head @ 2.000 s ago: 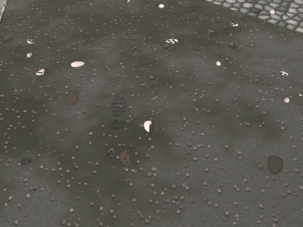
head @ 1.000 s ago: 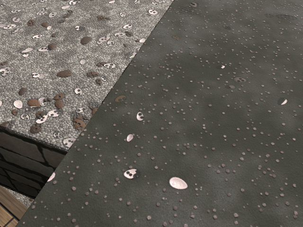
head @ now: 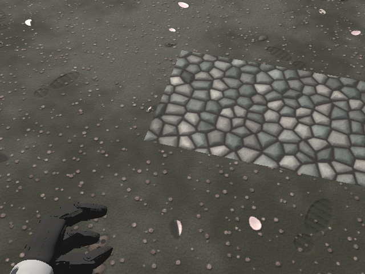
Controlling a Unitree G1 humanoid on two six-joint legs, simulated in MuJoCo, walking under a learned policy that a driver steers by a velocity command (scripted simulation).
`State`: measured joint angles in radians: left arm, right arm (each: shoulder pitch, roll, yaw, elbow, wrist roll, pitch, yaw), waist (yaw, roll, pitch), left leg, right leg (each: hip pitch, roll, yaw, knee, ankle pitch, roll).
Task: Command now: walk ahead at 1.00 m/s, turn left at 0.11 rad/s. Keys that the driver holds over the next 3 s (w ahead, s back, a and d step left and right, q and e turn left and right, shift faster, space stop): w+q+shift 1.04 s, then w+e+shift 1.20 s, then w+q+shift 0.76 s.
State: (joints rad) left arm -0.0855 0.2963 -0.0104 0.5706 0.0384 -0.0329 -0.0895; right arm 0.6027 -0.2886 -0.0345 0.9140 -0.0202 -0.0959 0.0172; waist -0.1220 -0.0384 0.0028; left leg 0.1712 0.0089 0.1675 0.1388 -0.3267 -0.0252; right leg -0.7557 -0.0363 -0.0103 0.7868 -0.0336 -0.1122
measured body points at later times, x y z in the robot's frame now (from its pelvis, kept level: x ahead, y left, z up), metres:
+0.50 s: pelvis +0.46 +0.05 -0.02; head +0.48 +0.06 +0.43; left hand +0.33 +0.29 -0.16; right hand +0.75 -0.12 -0.09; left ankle +0.63 +0.15 -0.70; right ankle +0.24 -0.10 -0.71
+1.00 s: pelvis +0.89 +0.23 -0.02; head +0.92 +0.25 +0.43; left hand +0.89 +0.56 -0.07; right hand +1.13 +0.01 -0.13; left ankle +0.66 +0.14 -0.66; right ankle +1.08 +0.21 -0.73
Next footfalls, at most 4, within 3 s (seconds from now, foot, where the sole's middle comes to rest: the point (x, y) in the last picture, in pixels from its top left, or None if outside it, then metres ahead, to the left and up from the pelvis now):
0.08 right None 0.27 -0.10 -0.76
0.54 left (126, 229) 0.66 0.15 -0.76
0.96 right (106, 140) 1.10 0.24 -0.76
1.36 left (7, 144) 1.13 0.68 -0.76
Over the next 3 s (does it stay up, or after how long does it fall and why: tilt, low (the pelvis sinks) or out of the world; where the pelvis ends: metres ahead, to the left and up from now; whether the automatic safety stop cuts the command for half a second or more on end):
stays up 2.40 1.04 -0.02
